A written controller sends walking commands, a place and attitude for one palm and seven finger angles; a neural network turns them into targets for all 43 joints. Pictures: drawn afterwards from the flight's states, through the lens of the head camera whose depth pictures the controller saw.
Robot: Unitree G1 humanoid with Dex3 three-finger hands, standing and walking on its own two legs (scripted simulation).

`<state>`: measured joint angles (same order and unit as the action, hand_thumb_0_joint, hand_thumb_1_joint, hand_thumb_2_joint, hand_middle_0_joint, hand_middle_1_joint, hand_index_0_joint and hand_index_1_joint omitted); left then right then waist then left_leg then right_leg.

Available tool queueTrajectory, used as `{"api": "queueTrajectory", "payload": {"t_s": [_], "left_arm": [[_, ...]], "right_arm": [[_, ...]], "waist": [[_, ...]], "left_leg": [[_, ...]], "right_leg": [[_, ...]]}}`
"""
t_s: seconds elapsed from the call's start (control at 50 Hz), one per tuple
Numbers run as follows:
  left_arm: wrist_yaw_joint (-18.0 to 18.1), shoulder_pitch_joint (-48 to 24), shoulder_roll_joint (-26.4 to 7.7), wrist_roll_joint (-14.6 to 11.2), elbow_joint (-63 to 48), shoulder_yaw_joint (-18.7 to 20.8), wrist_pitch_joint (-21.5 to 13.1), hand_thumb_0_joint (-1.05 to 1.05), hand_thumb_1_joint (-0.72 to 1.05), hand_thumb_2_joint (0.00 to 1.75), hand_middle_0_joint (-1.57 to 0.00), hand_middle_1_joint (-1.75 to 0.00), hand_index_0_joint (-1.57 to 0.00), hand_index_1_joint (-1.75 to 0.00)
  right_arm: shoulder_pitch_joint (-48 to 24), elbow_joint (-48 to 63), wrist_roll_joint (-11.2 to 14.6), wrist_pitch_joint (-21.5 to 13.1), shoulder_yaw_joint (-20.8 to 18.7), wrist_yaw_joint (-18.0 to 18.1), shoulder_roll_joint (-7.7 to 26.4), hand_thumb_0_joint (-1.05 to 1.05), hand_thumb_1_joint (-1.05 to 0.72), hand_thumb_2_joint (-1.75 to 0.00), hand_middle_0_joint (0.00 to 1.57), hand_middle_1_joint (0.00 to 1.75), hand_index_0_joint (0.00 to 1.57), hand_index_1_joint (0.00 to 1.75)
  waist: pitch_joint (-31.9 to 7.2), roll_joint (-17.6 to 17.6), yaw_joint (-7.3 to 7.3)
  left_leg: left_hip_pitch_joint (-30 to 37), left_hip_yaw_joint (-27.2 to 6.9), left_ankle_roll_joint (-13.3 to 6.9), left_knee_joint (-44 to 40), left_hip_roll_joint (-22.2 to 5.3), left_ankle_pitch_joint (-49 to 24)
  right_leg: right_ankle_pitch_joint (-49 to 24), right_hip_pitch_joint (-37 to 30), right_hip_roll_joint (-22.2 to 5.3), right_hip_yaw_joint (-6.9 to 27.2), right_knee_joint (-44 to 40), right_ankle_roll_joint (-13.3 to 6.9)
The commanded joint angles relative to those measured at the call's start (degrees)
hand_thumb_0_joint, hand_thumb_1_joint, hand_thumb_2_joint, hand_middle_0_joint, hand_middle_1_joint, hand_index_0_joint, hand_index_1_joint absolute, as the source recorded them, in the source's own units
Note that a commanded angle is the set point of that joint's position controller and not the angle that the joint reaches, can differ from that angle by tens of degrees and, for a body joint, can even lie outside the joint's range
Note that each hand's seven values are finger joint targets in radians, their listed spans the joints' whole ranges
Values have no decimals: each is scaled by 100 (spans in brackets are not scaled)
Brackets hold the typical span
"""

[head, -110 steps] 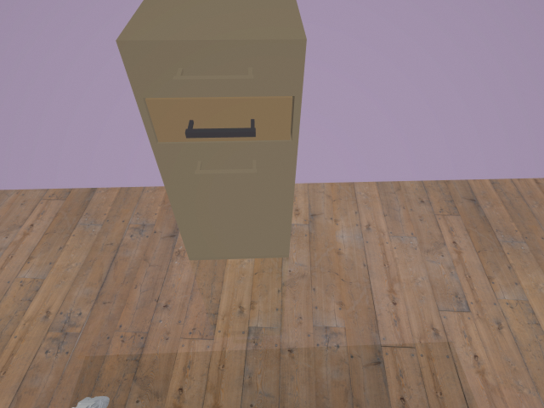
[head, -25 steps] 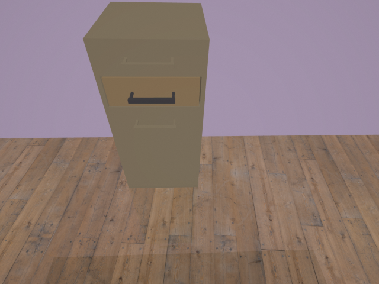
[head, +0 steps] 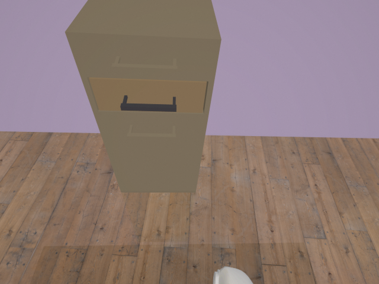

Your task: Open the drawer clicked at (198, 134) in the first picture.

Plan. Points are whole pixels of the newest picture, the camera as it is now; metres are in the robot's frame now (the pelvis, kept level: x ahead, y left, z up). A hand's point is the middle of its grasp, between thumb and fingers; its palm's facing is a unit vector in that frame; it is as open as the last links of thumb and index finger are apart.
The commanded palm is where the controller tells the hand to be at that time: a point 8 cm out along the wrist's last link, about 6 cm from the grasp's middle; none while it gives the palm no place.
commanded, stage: take the last steps up to it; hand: left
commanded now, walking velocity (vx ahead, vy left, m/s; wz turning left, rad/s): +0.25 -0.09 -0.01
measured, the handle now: (149, 103) +0.67 +0.16 -0.05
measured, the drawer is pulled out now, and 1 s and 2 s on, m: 0.00 0.00 0.00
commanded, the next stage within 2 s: come to a stop and stand still in 0.24 s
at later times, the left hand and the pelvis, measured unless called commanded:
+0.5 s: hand (138, 262) +0.20 +0.13 -0.17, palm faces +0.08 -0.98 -0.18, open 7.2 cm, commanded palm none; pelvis +0.16 -0.04 +0.00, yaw +1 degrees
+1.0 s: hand (122, 264) +0.20 +0.17 -0.17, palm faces +0.03 -0.96 -0.26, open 7.4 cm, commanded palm none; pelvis +0.16 -0.02 +0.00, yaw +0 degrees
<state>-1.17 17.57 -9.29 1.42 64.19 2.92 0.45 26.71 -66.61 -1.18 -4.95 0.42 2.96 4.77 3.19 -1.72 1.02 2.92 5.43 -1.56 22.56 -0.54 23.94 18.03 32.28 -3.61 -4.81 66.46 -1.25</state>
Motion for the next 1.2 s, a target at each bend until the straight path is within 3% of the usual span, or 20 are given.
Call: {"api": "queueTrajectory", "payload": {"t_s": [0.0, 0.1, 0.14, 0.16, 0.18, 0.22, 0.32, 0.46, 0.56, 0.7, 0.76, 0.8, 0.84, 0.86, 0.88, 0.9, 0.96, 1.0, 1.06, 1.18], "left_arm": [[-59, -874, -11, -65, -771, -23, -161, 0, 90, 90, -20, -30, -20, -30], [32, 83, -332, -38, -491, 77, -178, 0, 90, 90, -20, -30, -20, -30], [85, 1266, -713, 28, -151, 212, -291, 0, 90, 90, -20, -30, -20, -30], [165, 1659, -1254, 66, -110, 323, -355, 0, 90, 90, -20, -30, -20, -30], [201, 1574, -1434, -68, -154, 323, -346, 0, 90, 90, -20, -30, -20, -30], [236, 223, -1059, -82, -549, 200, -299, 0, 90, 90, -20, -30, -20, -30], [300, -630, -627, 10, -750, 38, -306, 0, 90, 90, -20, -30, -20, -30], [288, -188, -533, -57, -532, -19, -152, 0, 90, 90, -20, -30, -20, -30], [326, 133, -476, -79, -608, -15, 3, 0, 90, 90, -20, -30, -20, -30], [310, 284, -633, -16, -773, 40, 38, 0, 90, 90, -20, -30, -20, -30], [335, 58, -939, -10, -825, 95, 6, 0, 90, 90, -20, -30, -20, -30], [366, -99, -865, 12, -813, 76, 17, 0, 90, 90, -20, -30, -20, -30], [369, -206, -858, 34, -807, 84, -5, 0, 90, 90, -20, -30, -20, -30], [583, 357, -1085, 70, -997, 33, -76, 0, 90, 90, -20, -30, -20, -30], [599, 191, -1211, 40, -971, 66, -146, 0, 90, 90, -20, -30, -20, -30], [585, 315, -1194, 34, -1144, 41, -133, 0, 90, 90, -20, -30, -20, -30], [501, -19, -1147, 17, -1284, 27, 10, 0, 90, 90, -20, -30, -20, -30], [428, -110, -886, -67, -1307, -11, 53, 0, 90, 90, -20, -30, -20, -30], [352, -232, -700, -35, -1404, -41, 102, 0, 90, 90, -20, -30, -20, -30], [278, 94, -652, -24, -1301, -88, 36, 0, 90, 90, -20, -30, -20, -30]], "right_arm": [[449, 17, 10, -57, -197, 67, 845, 0, -90, -90, 20, 30, 20, 30], [133, 3, 32, 84, -372, 46, 1209, 0, -90, -90, 20, 30, 20, 30], [70, 48, 67, 126, -386, -11, 1145, 0, -90, -90, 20, 30, 20, 30], [457, 103, 143, 116, -320, -92, 720, 0, -90, -90, 20, 30, 20, 30], [489, 270, 164, 170, -319, -92, 572, 0, -90, -90, 20, 30, 20, 30], [-9, 437, 59, 255, -359, -159, 607, 0, -90, -90, 20, 30, 20, 30], [180, 410, -50, 560, -295, -207, 405, 0, -90, -90, 20, 30, 20, 30], [-401, 487, 43, 490, -139, -134, 362, 0, -90, -90, 20, 30, 20, 30], [-1200, 836, 22, 478, -263, -64, 1033, 0, -90, -90, 20, 30, 20, 30], [-1555, 1126, 24, 630, -437, -70, 1289, 0, -90, -90, 20, 30, 20, 30], [-1374, 1072, 49, 710, -405, -135, 899, 0, -90, -90, 20, 30, 20, 30], [-1408, 1006, 56, 761, -404, -128, 802, 0, -90, -90, 20, 30, 20, 30], [-1391, 934, 72, 735, -371, -142, 710, 0, -90, -90, 20, 30, 20, 30], [-1332, 1372, 77, 579, -470, -141, 1088, 0, -90, -90, 20, 30, 20, 30], [-1428, 1474, 152, 549, -373, -169, 938, 0, -90, -90, 20, 30, 20, 30], [-1378, 1618, 174, 556, -323, -196, 756, 0, -90, -90, 20, 30, 20, 30], [-1022, 1557, 118, 579, -295, -167, 761, 0, -90, -90, 20, 30, 20, 30], [-796, 1509, 58, 537, -288, -185, 1004, 0, -90, -90, 20, 30, 20, 30], [-1183, 1714, -21, 525, -277, -207, 1244, 0, -90, -90, 20, 30, 20, 30], [-1149, 1652, -24, 466, -215, -214, 1272, 0, -90, -90, 20, 30, 20, 30]], "waist": [[927, 928, -17], [215, 970, -473], [-292, 492, -983], [-924, -870, -980], [-1093, -906, -697], [-276, -445, -326], [-38, -143, 359], [6, -10, 53], [106, 1200, -264], [-606, 260, -231], [-620, -999, -131], [-506, -579, -139], [-413, -412, -123], [-1268, -509, -97], [-1222, -380, -19], [-1508, -423, -179], [-629, -471, -14], [-125, 43, -8], [407, 1100, -129], [292, 475, -249]], "left_leg": [[-537, -345, -517, -1143, -1120, -4414], [-333, -78, -517, 174, -1383, -5851], [-1187, -5, -265, 2240, -1054, -4724], [-2326, 104, -107, 4375, -224, -1406], [-2844, -365, -180, 5912, 134, 899], [-3015, -752, -217, 6004, -434, 157], [-2029, -423, 30, 4137, -699, -85], [-1405, -266, 193, 1024, -425, -945], [-2046, -1089, -264, -287, -1269, -2976], [-1746, -722, -276, 362, -1094, -2635], [-1958, -130, 160, 1894, -80, -281], [-2060, -488, 137, 2914, -127, 374], [-2226, -532, 145, 2881, -153, 387], [-2661, -234, 362, 3010, 234, 745], [-2801, -352, 297, 2558, -81, 414], [-2407, -370, 202, 1963, -26, 319], [-1627, -125, 138, 446, 242, -537], [-1476, -615, -45, 14, -263, -825], [-2832, -1571, -327, -834, -904, -14], [-3003, -1380, -265, -994, -631, 688]], "right_leg": [[-862, 308, -20, -285, -1830, -16], [-973, -1590, 470, -460, -2728, -363], [-1222, -3359, 300, -140, -3497, -526], [-1572, -4197, -1202, 1989, -3968, -1095], [-1699, -3846, -2133, 3455, -4842, -1575], [581, -2066, -1815, 2831, -5464, -1434], [418, -114, -1151, 1005, -5775, -978], [-255, -928, -784, 742, -5250, -713], [-976, -1911, -56, 160, -3832, -7], [-1576, -1940, -224, 538, -3666, -52], [-2006, -1767, -1434, 1782, -4897, -798], [-2085, -1534, -1567, 1704, -5031, -1196], [-2269, -1716, -1366, 1369, -4901, -1160], [-5816, -3146, -1307, 2142, -4362, -831], [-6065, -3628, -1671, 1646, -3961, -969], [-5060, -3412, -1389, 1393, -3771, -1007], [-1982, -2152, -940, 1110, -4109, -646], [-228, -1435, -528, 843, -4137, -268], [-35, -1800, 60, 262, -3653, -25], [-327, -2273, 22, 413, -3905, -33]]}}
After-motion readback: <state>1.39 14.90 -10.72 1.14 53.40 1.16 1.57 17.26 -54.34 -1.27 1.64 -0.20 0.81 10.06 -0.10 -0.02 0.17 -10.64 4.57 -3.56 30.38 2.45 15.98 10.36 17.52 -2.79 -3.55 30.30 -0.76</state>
